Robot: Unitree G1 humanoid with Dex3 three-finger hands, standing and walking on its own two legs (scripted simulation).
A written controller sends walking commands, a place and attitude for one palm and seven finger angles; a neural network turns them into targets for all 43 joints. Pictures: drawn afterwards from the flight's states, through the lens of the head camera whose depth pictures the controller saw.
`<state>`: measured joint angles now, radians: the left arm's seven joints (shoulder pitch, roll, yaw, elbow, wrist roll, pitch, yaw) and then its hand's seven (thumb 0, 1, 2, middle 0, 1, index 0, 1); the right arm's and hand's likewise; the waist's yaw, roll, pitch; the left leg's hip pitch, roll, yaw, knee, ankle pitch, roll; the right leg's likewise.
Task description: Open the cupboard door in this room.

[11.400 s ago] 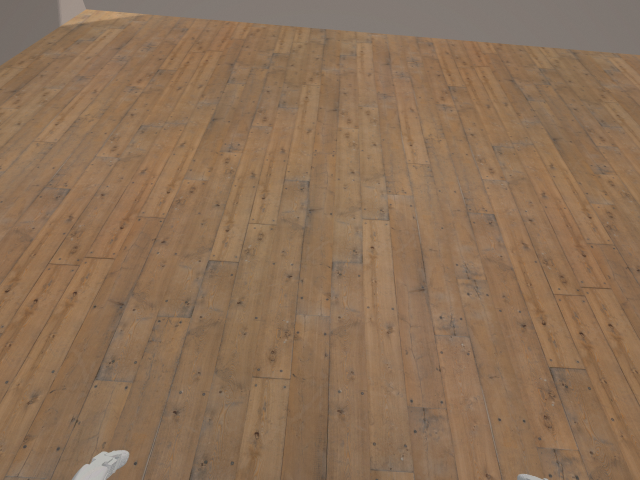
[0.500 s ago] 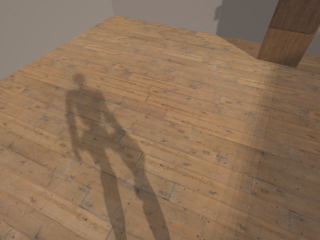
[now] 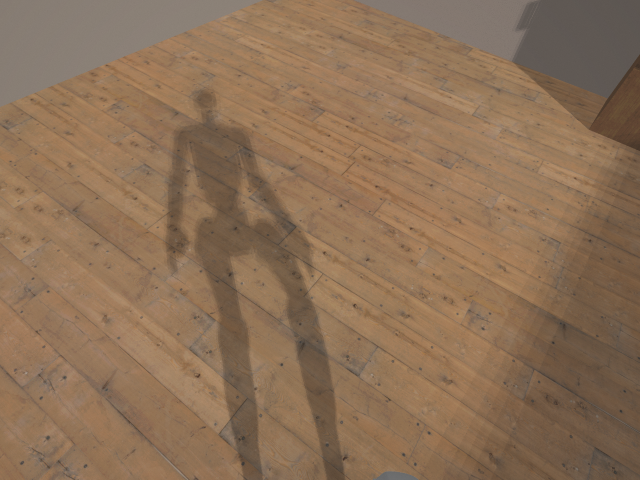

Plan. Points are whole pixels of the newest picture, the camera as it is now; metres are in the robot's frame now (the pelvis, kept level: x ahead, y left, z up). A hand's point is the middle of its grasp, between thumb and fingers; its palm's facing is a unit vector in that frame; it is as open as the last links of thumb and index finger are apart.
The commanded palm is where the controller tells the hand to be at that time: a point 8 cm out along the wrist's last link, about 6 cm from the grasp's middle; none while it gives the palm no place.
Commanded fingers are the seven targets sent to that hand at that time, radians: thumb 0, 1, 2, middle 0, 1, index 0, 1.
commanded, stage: turn or walk to find it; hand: left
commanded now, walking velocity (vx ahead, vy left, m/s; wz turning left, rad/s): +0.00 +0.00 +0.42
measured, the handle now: out of the picture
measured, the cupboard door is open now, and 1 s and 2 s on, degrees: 0 0 0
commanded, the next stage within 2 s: none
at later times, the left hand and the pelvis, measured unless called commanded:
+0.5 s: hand out of the picture -0.01 +0.14 -0.16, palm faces +0.26 -0.93 -0.26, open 7.4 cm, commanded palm none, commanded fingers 0.00 0.90 0.90 -0.20 -0.30 -0.20 -0.30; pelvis -0.02 -0.06 +0.00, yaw +14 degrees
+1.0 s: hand out of the picture -0.10 +0.21 -0.17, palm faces +0.46 -0.86 -0.23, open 7.4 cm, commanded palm none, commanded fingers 0.00 0.90 0.90 -0.20 -0.30 -0.20 -0.30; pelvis -0.07 -0.01 +0.00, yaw +25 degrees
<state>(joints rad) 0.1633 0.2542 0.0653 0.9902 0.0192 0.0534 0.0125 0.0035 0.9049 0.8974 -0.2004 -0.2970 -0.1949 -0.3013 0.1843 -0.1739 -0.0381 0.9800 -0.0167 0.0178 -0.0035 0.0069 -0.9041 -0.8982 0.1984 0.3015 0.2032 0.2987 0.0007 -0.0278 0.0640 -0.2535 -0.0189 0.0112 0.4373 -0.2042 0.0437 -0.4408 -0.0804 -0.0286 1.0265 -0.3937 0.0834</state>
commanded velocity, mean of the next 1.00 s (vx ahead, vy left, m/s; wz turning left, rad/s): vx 0.00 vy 0.00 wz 0.42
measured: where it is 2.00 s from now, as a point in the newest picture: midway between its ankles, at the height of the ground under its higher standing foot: outside the picture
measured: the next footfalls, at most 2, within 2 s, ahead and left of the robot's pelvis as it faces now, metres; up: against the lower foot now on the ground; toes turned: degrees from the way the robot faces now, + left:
right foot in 0.20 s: +0.03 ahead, -0.14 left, +0.00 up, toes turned +2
left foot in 0.70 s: -0.05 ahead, +0.08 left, +0.00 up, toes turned +25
